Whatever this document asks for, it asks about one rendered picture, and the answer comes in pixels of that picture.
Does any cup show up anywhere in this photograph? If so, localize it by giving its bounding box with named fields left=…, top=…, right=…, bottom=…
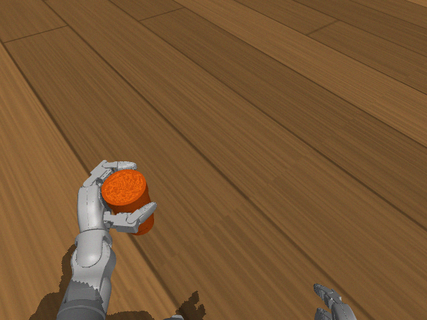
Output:
left=101, top=169, right=154, bottom=235

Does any right robot hand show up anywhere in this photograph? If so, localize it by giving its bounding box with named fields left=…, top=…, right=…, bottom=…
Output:
left=314, top=283, right=357, bottom=320

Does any left robot hand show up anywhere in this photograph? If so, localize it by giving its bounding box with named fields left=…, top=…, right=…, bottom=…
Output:
left=77, top=160, right=157, bottom=233

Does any left robot arm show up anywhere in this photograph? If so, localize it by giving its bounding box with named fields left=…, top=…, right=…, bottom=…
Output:
left=56, top=229, right=116, bottom=320

